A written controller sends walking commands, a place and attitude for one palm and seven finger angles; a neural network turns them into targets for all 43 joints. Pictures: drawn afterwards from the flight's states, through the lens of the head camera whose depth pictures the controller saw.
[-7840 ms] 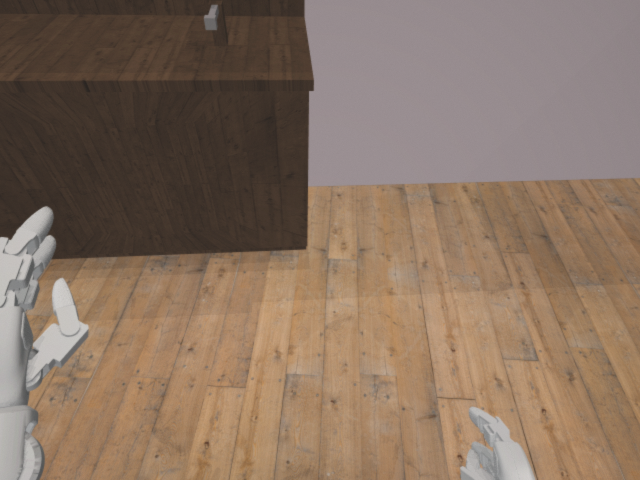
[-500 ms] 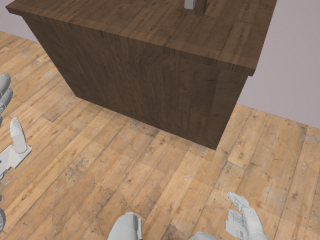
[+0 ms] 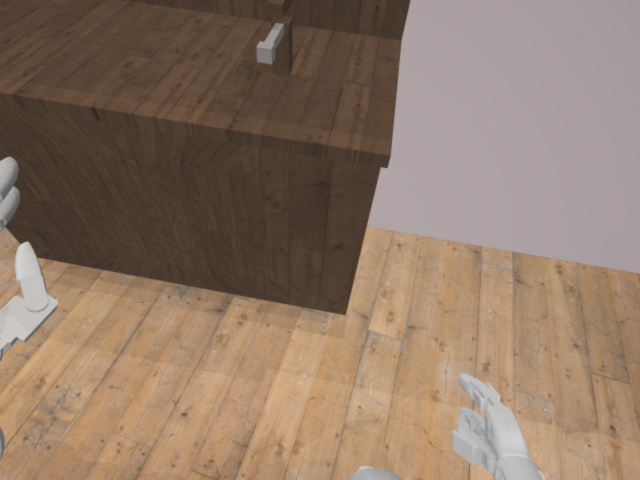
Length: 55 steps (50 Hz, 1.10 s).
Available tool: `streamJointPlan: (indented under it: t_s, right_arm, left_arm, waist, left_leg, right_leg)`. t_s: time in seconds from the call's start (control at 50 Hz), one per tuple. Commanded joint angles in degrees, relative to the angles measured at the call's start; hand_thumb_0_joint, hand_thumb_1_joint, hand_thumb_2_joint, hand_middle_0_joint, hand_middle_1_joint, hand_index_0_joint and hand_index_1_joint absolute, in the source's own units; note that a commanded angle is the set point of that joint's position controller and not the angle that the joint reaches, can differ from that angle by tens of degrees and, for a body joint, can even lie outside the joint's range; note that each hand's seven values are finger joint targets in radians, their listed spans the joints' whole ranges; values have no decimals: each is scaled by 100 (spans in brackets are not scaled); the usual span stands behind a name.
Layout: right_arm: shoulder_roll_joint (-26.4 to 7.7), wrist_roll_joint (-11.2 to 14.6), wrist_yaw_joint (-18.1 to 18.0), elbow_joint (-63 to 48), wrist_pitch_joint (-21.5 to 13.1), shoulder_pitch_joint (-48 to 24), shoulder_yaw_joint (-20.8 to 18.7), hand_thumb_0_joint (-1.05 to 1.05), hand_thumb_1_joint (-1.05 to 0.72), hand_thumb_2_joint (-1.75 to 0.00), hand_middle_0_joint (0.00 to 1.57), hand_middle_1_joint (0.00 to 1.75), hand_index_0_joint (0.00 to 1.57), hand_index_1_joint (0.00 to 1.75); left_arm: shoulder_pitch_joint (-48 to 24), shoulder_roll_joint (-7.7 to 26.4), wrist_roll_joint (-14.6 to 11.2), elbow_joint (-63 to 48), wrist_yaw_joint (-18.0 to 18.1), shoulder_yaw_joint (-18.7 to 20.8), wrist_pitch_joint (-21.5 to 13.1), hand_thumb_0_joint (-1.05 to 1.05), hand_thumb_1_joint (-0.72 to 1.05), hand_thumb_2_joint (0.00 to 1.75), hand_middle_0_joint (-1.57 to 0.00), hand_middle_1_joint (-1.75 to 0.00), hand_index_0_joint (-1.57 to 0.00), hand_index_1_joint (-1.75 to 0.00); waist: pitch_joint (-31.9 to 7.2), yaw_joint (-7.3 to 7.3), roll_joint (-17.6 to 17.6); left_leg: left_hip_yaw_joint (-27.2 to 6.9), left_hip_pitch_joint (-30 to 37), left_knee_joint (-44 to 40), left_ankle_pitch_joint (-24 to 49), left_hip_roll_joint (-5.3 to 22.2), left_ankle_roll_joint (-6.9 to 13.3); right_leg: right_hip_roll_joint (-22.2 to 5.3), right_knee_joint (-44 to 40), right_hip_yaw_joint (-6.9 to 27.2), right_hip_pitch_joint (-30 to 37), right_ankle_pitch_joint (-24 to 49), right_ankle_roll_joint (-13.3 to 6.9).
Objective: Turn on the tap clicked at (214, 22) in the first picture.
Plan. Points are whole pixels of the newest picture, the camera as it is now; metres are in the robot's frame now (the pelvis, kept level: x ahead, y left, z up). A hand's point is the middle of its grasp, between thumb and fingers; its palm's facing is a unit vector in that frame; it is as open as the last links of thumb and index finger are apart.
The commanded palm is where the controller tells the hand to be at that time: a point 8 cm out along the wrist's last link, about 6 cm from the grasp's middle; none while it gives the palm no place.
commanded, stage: turn to face it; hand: left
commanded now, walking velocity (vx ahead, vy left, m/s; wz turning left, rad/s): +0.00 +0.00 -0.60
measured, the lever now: (265, 52) +0.78 +0.19 +0.13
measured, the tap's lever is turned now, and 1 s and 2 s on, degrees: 0 0 0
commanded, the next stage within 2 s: take the last steps up to it in 0.72 s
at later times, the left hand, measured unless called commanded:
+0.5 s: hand (226, 304) +0.23 +0.12 +0.18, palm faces +0.07 -0.83 -0.56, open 7.4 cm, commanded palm +0.18 +0.18 +0.18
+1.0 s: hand (284, 368) +0.18 +0.06 +0.17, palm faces +0.02 -0.89 -0.46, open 7.4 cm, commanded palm +0.14 +0.14 +0.18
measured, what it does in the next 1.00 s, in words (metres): walks backwards, turning right: right foot, then left foot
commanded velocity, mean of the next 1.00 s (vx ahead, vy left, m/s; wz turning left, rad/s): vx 0.06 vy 0.03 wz -0.27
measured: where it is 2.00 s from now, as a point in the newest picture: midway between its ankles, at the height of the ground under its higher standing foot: outside the picture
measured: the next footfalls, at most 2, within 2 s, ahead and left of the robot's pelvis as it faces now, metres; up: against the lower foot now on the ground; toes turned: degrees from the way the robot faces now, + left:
right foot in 0.22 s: +0.00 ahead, -0.16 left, +0.00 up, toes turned -13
left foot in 0.58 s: +0.02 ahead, +0.06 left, +0.00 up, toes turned -12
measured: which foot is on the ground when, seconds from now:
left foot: down 0.00-0.22, up 0.24-0.56, down 0.58-0.94, up 0.96-1.00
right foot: up 0.00-0.20, down 0.22-0.60, up 0.62-0.90, down 0.92-1.00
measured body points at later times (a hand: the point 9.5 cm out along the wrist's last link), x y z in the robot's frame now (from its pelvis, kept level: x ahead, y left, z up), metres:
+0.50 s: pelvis -0.05 -0.05 +0.00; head +0.01 -0.06 +0.44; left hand +0.22 +0.16 +0.21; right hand +0.02 -0.35 -0.09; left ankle -0.02 +0.07 -0.70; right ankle -0.03 -0.15 -0.73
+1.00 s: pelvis -0.12 -0.06 +0.00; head -0.10 -0.09 +0.44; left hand +0.18 +0.11 +0.20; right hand -0.04 -0.31 -0.11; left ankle -0.04 +0.06 -0.71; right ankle -0.17 -0.15 -0.73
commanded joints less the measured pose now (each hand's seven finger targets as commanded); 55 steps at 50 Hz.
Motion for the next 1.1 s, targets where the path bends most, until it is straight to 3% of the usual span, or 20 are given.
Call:
streamJointPlan:
  t_s: [0.0, 0.16, 0.18, 0.2, 0.22, 0.26, 0.34, 0.44, 0.52, 0.54, 0.58, 0.62, 0.7, 0.8, 0.86, 0.88, 0.92, 0.94, 1.0, 1.08]
  right_arm:
    - [-855, 42, 70, -625, -410, -106, -328, 0, -90, -90, 20, 30, 20, 30]
    - [-857, 46, 57, -652, -720, 66, -322, 0, -90, -90, 20, 30, 20, 30]
    - [-785, 61, 80, -617, -721, 147, -313, 0, -90, -90, 20, 30, 20, 30]
    - [-572, 62, 49, -688, -703, 37, -254, 0, -90, -90, 20, 30, 20, 30]
    - [-506, 3, 9, -749, -693, -277, -142, 0, -90, -90, 20, 30, 20, 30]
    - [-604, 79, 35, -663, -573, -238, -254, 0, -90, -90, 20, 30, 20, 30]
    - [-498, 37, -13, -489, -303, -494, -197, 0, -90, -90, 20, 30, 20, 30]
    - [-691, 41, -89, -456, -271, -314, -355, 0, -90, -90, 20, 30, 20, 30]
    - [-807, 43, -154, -412, -330, -56, -382, 0, -90, -90, 20, 30, 20, 30]
    - [-863, 47, -199, -403, -338, -18, -415, 0, -90, -90, 20, 30, 20, 30]
    - [-1027, -3, -263, -522, -406, -128, -436, 0, -90, -90, 20, 30, 20, 30]
    - [-767, -96, -265, -415, -582, -225, -312, 0, -90, -90, 20, 30, 20, 30]
    - [-888, -1, -131, -257, -803, -28, -388, 0, -90, -90, 20, 30, 20, 30]
    - [-846, -28, -124, -229, -962, -26, -306, 0, -90, -90, 20, 30, 20, 30]
    - [-783, 2, -126, -249, -897, -100, -266, 0, -90, -90, 20, 30, 20, 30]
    - [-695, 8, -134, -210, -842, -104, -243, 0, -90, -90, 20, 30, 20, 30]
    - [-476, -10, -170, -301, -718, -269, -152, 0, -90, -90, 20, 30, 20, 30]
    - [-592, -60, -183, -250, -701, -463, -134, 0, -90, -90, 20, 30, 20, 30]
    - [-621, 21, -196, -100, -595, -416, -193, 0, -90, -90, 20, 30, 20, 30]
    - [-623, -8, -234, -41, -520, -291, -258, 0, -90, -90, 20, 30, 20, 30]
  left_arm:
    - [-708, 399, 6, -1307, -23, 19, -333, 0, 90, 90, -20, -30, -20, -30]
    - [-448, 717, -25, -1249, 44, 384, -255, 0, 90, 90, -20, -30, -20, -30]
    - [-452, 859, 4, -1313, 63, 493, -286, 0, 90, 90, -20, -30, -20, -30]
    - [-363, 1184, 20, -1386, 113, 728, -346, 0, 90, 90, -20, -30, -20, -30]
    - [-183, 1434, -52, -1420, 184, 1083, -360, 0, 90, 90, -20, -30, -20, -30]
    - [213, 1238, -149, -1512, 154, 1024, -246, 0, 90, 90, -20, -30, -20, -30]
    - [920, 1129, -186, -1645, 242, 1313, -400, 0, 90, 90, -20, -30, -20, -30]
    - [1142, 948, -165, -1352, 194, 1169, -370, 0, 90, 90, -20, -30, -20, -30]
    - [782, 807, -100, -1179, 148, 886, -296, 0, 90, 90, -20, -30, -20, -30]
    - [600, 795, -89, -1242, 137, 775, -299, 0, 90, 90, -20, -30, -20, -30]
    - [252, 751, 21, -1441, 133, 665, -396, 0, 90, 90, -20, -30, -20, -30]
    - [5, 798, 109, -1251, 128, 554, -463, 0, 90, 90, -20, -30, -20, -30]
    - [-707, 314, 165, -1377, 74, -128, -383, 0, 90, 90, -20, -30, -20, -30]
    - [-714, 431, 98, -964, 122, 43, -299, 0, 90, 90, -20, -30, -20, -30]
    - [-488, 508, 100, -843, 143, 207, -266, 0, 90, 90, -20, -30, -20, -30]
    - [-409, 629, 93, -814, 155, 303, -272, 0, 90, 90, -20, -30, -20, -30]
    - [-299, 1075, 54, -867, 211, 639, -272, 0, 90, 90, -20, -30, -20, -30]
    - [-194, 1121, -3, -752, 238, 741, -304, 0, 90, 90, -20, -30, -20, -30]
    - [405, 825, -36, -659, 166, 697, -352, 0, 90, 90, -20, -30, -20, -30]
    - [465, 752, 31, -706, 177, 687, -569, 0, 90, 90, -20, -30, -20, -30]
  waist:
    - [-334, -169, 1765]
    - [-861, -167, 1501]
    - [-1059, -208, 815]
    - [-1176, -173, -621]
    - [-1297, -16, -1249]
    - [-1569, -147, -932]
    - [-1715, -230, -158]
    - [-1449, -185, -333]
    - [-1333, -322, -190]
    - [-1264, -366, 87]
    - [-884, -231, 1821]
    - [-544, -246, 2042]
    - [-410, -259, 1811]
    - [-361, -325, 1877]
    - [-827, -236, 1515]
    - [-971, -274, 1040]
    - [-874, -241, -1087]
    - [-745, -146, -856]
    - [-664, -287, -592]
    - [-846, -300, -428]
  left_leg:
    - [-246, 142, -1134, 2199, 1654, 619]
    - [136, 202, 117, 1364, 1374, 145]
    - [252, 36, 870, 864, 1067, -24]
    - [304, -907, 2001, -887, 397, -269]
    - [-196, -1819, 3079, -2191, -65, -354]
    - [-947, -2028, 3831, -1629, 162, -351]
    - [-813, -1944, 3073, -1000, 63, -410]
    - [-653, -975, 1422, -826, -133, -229]
    - [-576, 334, -186, -35, -198, -88]
    - [-687, 760, -626, 188, 9, 1]
    - [-2265, 745, -1381, 1224, 1598, 731]
    - [-2277, -143, -1659, 1337, 1980, 1069]
    - [-875, -10, -1216, 1655, 1296, 688]
    - [-1003, -209, -1384, 654, 1380, 646]
    - [-496, -409, -696, -184, 887, 417]
    - [-343, -517, -251, -658, 650, 317]
    - [-159, -1881, 1803, -1449, -223, 16]
    - [-530, -2356, 2671, -1413, -193, -3]
    - [-920, -2661, 3357, -431, 32, -100]
    - [-562, -1979, 1921, -199, 57, -22]
  right_leg:
    - [-608, 19, -365, -71, 139, 190]
    - [-362, -2712, -947, 1579, 1162, 114]
    - [-763, -3109, -413, 1912, 2087, -105]
    - [-1677, -3227, 1143, 2484, 4307, -613]
    - [-2296, -3258, 2013, 2762, 6131, -1060]
    - [-2279, -3056, 1867, 2954, 5776, -1154]
    - [-1907, -2983, 1079, 3154, 5473, -1116]
    - [-1763, -3263, 1257, 2240, 3967, -1165]
    - [-1486, -3314, 1332, 1243, 2461, -786]
    - [-1289, -3070, 1137, 895, 1880, -602]
    - [-293, -1417, 259, -38, -55, -100]
    - [-375, 577, 52, -104, -246, -4]
    - [-439, -68, -493, 106, 72, 107]
    - [-357, -1361, -864, 849, -133, 153]
    - [-343, -2895, -1093, 1932, 665, 83]
    - [-599, -3389, -785, 2172, 784, -56]
    - [-2326, -4255, 1832, 2416, 826, -950]
    - [-2772, -4367, 2004, 2455, 1370, -1264]
    - [-2400, -4089, 1175, 2588, 2340, -1113]
    - [-2206, -3867, 181, 2593, 3207, -959]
